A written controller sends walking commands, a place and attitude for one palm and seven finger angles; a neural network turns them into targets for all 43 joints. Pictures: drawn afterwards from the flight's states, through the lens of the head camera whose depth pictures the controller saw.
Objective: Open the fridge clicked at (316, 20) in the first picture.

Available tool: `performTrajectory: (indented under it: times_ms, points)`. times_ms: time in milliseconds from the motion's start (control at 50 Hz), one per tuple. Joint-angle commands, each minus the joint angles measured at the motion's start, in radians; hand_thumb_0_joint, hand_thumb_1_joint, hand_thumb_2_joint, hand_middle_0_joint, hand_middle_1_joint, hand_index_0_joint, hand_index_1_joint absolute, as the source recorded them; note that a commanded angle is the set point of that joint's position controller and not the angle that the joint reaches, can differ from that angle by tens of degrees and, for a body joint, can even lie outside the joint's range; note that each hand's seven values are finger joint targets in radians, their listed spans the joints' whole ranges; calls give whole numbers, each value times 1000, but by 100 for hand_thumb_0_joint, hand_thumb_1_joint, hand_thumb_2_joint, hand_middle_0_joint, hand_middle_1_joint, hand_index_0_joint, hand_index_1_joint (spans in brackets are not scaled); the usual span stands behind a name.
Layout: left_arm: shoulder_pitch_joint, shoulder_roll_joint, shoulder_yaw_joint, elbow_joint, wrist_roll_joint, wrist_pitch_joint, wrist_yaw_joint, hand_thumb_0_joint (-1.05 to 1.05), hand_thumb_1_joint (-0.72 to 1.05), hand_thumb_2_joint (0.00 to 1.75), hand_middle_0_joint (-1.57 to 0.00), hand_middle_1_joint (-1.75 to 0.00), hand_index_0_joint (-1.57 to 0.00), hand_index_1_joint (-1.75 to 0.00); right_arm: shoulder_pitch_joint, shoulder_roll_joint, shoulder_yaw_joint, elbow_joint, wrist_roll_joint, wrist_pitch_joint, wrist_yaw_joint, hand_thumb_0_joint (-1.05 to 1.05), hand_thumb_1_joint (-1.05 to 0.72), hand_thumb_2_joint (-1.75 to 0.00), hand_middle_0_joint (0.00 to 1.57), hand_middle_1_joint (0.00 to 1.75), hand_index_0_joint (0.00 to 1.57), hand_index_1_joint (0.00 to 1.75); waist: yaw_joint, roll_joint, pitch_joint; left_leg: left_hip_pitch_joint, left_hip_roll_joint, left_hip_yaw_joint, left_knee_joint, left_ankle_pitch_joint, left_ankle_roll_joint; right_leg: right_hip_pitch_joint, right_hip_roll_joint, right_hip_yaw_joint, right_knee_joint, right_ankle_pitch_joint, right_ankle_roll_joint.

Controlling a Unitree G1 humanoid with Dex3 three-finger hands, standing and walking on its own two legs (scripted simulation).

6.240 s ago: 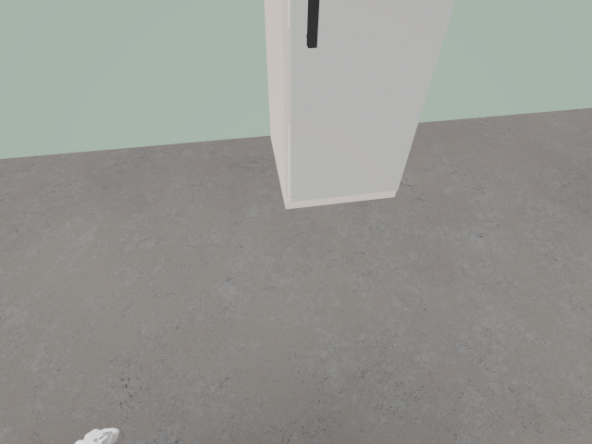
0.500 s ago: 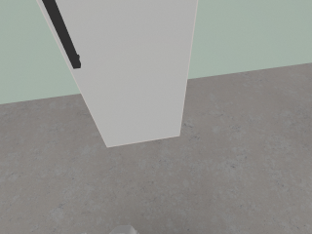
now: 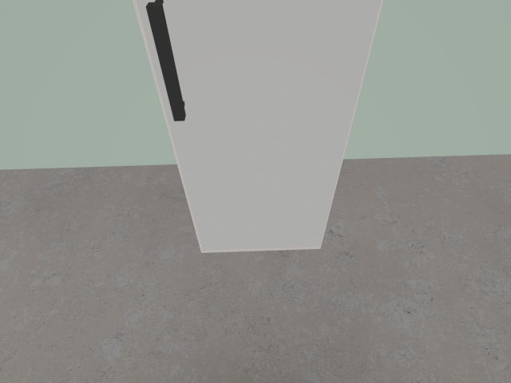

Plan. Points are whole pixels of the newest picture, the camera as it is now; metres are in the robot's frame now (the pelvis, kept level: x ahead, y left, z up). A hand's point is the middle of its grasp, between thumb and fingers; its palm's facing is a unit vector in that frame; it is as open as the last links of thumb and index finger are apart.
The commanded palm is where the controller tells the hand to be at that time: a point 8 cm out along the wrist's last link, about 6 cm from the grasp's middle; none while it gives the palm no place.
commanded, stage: take the last steps up to it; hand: left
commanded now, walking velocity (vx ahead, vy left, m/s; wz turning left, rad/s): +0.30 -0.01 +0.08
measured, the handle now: (170, 64) +0.72 +0.24 +0.16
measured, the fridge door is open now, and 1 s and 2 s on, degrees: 0 0 0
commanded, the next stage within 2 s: come to a stop and stand still in 0.76 s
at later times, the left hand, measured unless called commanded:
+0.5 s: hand out of the picture -0.03 +0.14 -0.16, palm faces +0.21 -0.97 -0.12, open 7.4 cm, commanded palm none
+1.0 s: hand (181, 278) +0.36 +0.20 -0.16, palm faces +0.02 -0.97 -0.25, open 7.3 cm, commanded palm none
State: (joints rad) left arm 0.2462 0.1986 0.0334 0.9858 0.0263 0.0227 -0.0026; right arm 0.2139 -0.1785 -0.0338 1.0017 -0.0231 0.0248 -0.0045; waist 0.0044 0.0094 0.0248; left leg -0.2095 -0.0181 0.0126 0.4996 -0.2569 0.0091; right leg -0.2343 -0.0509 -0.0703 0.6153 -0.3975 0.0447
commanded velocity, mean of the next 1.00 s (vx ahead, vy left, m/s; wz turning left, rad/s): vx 0.15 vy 0.00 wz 0.00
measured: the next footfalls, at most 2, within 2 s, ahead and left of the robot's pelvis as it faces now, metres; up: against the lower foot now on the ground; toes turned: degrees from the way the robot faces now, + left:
right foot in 0.02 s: +0.04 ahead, -0.11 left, +0.00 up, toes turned -5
left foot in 0.50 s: +0.20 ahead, +0.14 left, +0.00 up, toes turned +12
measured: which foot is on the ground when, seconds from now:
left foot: down 0.00-0.02, up 0.04-0.48, down 0.50-0.94, up 0.96-1.00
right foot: up 0.00-0.00, down 0.02-0.52, up 0.54-0.92, down 0.94-1.00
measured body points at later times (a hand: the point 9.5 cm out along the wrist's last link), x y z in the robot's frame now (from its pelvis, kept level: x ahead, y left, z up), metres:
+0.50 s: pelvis +0.11 +0.02 +0.00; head +0.13 +0.03 +0.45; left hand -0.04 +0.19 -0.15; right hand +0.20 -0.20 -0.15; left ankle +0.16 +0.14 -0.73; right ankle +0.00 -0.10 -0.73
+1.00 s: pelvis +0.26 +0.01 -0.01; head +0.28 -0.01 +0.44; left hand +0.36 +0.25 -0.14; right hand +0.23 -0.21 -0.18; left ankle +0.18 +0.13 -0.72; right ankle +0.33 -0.09 -0.73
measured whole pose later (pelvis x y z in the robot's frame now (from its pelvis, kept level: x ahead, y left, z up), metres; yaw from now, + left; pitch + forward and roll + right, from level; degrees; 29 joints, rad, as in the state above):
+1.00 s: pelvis +0.26 +0.01 -0.01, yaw +2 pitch -2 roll +1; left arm 0.13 0.17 0.03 1.01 0.03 -0.04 0.01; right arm 0.33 -0.16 -0.05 1.12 -0.01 0.00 -0.03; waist -0.04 0.05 0.07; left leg -0.16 0.06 0.10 0.73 -0.53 -0.02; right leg -0.35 -0.06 -0.13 0.61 -0.20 -0.04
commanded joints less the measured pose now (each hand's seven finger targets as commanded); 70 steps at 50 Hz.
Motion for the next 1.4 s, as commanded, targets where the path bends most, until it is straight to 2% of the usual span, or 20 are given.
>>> performTrajectory:
  times_ms: [0,40,80,140,380,440,460,500,520,560,620,860,920,940,1040,1140,1240,1280,1300,1380]
  points:
    - [248,200,44,19,15,-45,19,0,90,90,-20,-30,-20,-30,-29,-47,-20,-87,13,-28,2,0,-90,-90,20,30,20,30,91,-332,86,-477,-23,16,312,-336,5,246,-336,476,-494,-344,-148]
    - [235,173,46,22,0,-60,31,0,90,90,-20,-30,-20,-30,-104,-120,-42,-97,-2,-21,17,0,-90,-90,20,30,20,30,80,-241,177,-489,62,-59,527,-217,18,55,-384,567,-592,-465,-203]
    - [132,104,28,6,0,-72,28,0,90,90,-20,-30,-20,-30,-15,-94,-49,-39,-6,-18,29,0,-90,-90,20,30,20,30,5,-117,171,-429,89,-36,582,-65,3,0,-286,333,-534,-262,-161]
    - [166,57,14,30,-6,-91,26,0,90,90,-20,-30,-20,-30,40,-50,-47,-6,-4,-16,32,0,-90,-90,20,30,20,30,-6,-121,129,-391,98,3,573,59,-21,27,-208,146,-512,-10,-130]
    - [328,48,17,160,5,-97,33,0,90,90,-20,-30,-20,-30,-132,6,-20,-36,5,-60,35,0,-90,-90,20,30,20,30,59,-162,105,-313,94,108,185,-20,-1,185,-236,96,-385,391,-184]
    - [290,49,21,165,-4,-88,33,0,90,90,-20,-30,-20,-30,21,-19,-23,15,1,-77,18,0,-90,-90,20,30,20,30,-20,-120,35,-15,39,157,10,57,21,105,-180,37,-199,487,-148]
    - [288,22,16,159,-8,-85,29,0,90,90,-20,-30,-20,-30,149,-63,-33,58,-3,-85,6,0,-90,-90,20,30,20,30,-72,-38,-28,204,76,111,-43,78,41,2,-136,-1,-8,491,-122]
    - [266,-32,4,103,-13,-90,22,0,90,90,-20,-30,-20,-30,363,-226,-65,107,-2,-83,-14,0,-90,-90,20,30,20,30,-121,234,-171,459,480,-399,-183,227,203,-335,29,-42,477,-185,-61]
    - [216,-20,9,97,-9,-82,27,0,90,90,-20,-30,-20,-30,312,-205,-61,105,2,-81,-22,0,-90,-90,20,30,20,30,-113,195,-148,371,489,-375,-222,121,213,-368,-8,24,592,-180,-72]
    - [113,-19,19,88,-3,-71,11,0,90,90,-20,-30,-20,-30,171,-110,-40,62,1,-85,-23,0,-90,-90,20,30,20,30,-71,78,67,92,421,-268,-292,31,193,-385,-79,50,619,-33,-63]
    - [175,-56,22,94,5,-46,2,0,90,90,-20,-30,-20,-30,106,-44,-24,38,1,-102,-24,0,-90,-90,20,30,20,30,1,99,69,-33,327,-73,-315,145,153,-273,-94,36,488,66,-42]
    - [34,10,24,11,2,-48,-1,0,90,90,-20,-30,-20,-30,107,-103,-35,50,-7,-70,-17,0,-90,-90,20,30,20,30,27,55,61,10,266,41,-103,299,99,-16,-5,-64,-84,251,-37]
    - [168,169,34,61,-8,-76,23,0,90,90,-20,-30,-20,-30,188,-25,-14,55,19,-60,-18,0,-90,-90,20,30,20,30,35,-205,-123,-131,60,110,279,-286,-29,283,-345,262,-200,1028,-188]
    - [127,174,36,49,-11,-75,27,0,90,90,-20,-30,-20,-30,186,-38,-18,58,24,-39,-26,0,-90,-90,20,30,20,30,32,-235,-137,-102,67,60,364,-377,-30,222,-358,263,-212,1144,-242]
    - [-39,148,41,-2,0,-30,55,0,90,90,-20,-30,-20,-30,142,-18,-19,68,24,1,-27,0,-90,-90,20,30,20,30,11,-94,-104,-124,61,7,401,-292,-40,106,-314,171,-207,906,-257]
    - [-67,146,60,-29,9,-11,55,0,90,90,-20,-30,-20,-30,129,-15,-32,30,16,15,-17,0,-90,-90,20,30,20,30,9,-154,-92,-115,49,22,360,-218,-49,17,-290,158,-251,650,-242]
    - [-88,122,52,-37,-2,5,43,0,90,90,-20,-30,-20,-30,195,-22,-28,33,13,-2,-14,0,-90,-90,20,30,20,30,-38,-135,-75,94,52,49,-19,6,-30,-144,-194,119,-192,191,-136]
    - [-66,34,39,-69,-16,20,34,0,90,90,-20,-30,-20,-30,135,-135,-42,-20,-5,-16,-16,0,-90,-90,20,30,20,30,-21,242,27,-83,320,-288,-290,-88,84,-222,-5,-10,39,-51,-31]
    - [-83,53,41,-63,-6,30,37,0,90,90,-20,-30,-20,-30,60,-151,-43,-43,-6,-17,-21,0,-90,-90,20,30,20,30,-24,267,56,-210,364,-363,-370,-153,134,-170,17,43,201,-102,-30]
    - [29,46,35,10,-1,23,28,0,90,90,-20,-30,-20,-30,-34,-108,-21,-49,1,-30,-35,0,-90,-90,20,30,20,30,34,113,13,-81,256,-161,-283,52,137,-180,10,90,346,-15,-28]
